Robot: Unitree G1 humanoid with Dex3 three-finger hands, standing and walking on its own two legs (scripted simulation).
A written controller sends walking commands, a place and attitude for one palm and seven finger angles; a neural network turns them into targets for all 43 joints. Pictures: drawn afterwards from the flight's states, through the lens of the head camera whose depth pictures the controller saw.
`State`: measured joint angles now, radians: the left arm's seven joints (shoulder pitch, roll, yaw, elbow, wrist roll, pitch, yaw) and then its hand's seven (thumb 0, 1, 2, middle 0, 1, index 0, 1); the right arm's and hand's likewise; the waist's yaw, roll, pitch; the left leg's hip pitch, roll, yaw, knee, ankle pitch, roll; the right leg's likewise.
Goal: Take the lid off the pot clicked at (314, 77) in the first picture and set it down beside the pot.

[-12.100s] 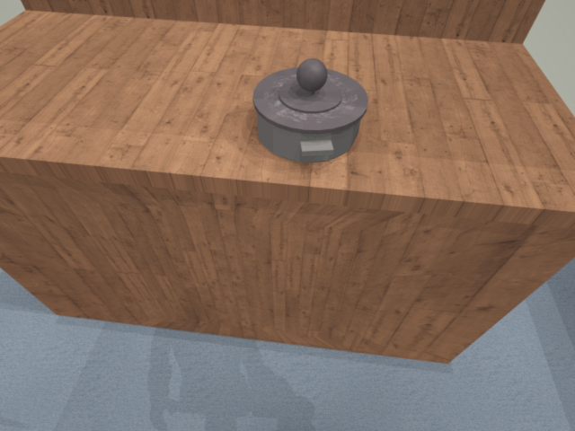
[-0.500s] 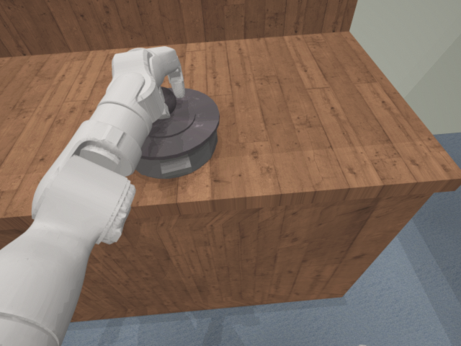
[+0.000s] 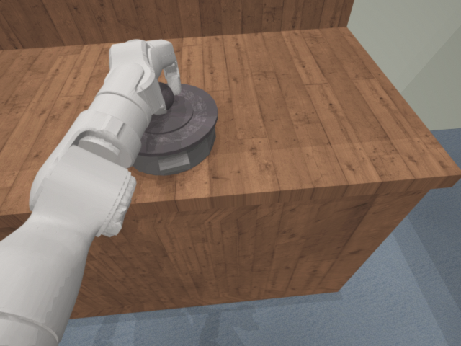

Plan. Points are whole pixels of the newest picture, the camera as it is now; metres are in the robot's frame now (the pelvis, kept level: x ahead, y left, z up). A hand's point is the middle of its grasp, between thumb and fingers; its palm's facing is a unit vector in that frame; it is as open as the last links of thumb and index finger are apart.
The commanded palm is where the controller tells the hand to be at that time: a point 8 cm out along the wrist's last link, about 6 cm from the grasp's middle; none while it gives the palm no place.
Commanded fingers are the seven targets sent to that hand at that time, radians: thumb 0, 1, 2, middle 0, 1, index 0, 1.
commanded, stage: close the fingers and squeeze the knob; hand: left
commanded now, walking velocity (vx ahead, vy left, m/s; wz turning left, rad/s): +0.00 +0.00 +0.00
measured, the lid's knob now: (159, 97) +0.51 +0.10 +0.17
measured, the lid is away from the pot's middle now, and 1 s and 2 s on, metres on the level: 0.00 0.02 0.02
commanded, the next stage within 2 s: lift the lid straight up in 0.34 s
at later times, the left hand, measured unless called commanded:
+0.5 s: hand (156, 93) +0.48 +0.10 +0.20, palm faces -0.38 -0.08 -0.92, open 8.1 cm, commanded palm +0.48 +0.10 +0.26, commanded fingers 0.00 0.55 1.04 -0.76 -1.06 -0.80 -1.09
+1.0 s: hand (156, 73) +0.49 +0.09 +0.23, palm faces -0.34 -0.10 -0.94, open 8.1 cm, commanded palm +0.49 +0.10 +0.30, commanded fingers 0.00 0.56 1.04 -0.77 -1.06 -0.80 -1.10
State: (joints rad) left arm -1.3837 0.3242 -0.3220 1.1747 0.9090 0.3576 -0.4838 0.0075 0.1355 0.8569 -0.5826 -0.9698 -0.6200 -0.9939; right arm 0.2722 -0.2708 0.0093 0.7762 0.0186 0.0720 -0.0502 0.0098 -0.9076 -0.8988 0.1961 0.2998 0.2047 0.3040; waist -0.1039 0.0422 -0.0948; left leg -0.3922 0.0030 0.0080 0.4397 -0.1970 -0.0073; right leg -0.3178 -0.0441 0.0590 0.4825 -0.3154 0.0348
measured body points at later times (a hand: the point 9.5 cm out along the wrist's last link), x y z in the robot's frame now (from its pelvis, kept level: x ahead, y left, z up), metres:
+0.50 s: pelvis +0.00 +0.00 +0.00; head +0.03 -0.02 +0.45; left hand +0.50 +0.10 +0.25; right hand +0.07 -0.27 -0.14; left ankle +0.01 +0.13 -0.74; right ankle -0.05 -0.14 -0.74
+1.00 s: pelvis +0.01 +0.00 +0.00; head +0.04 -0.03 +0.45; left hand +0.51 +0.09 +0.28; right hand +0.07 -0.27 -0.14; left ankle +0.01 +0.13 -0.74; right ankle -0.05 -0.14 -0.74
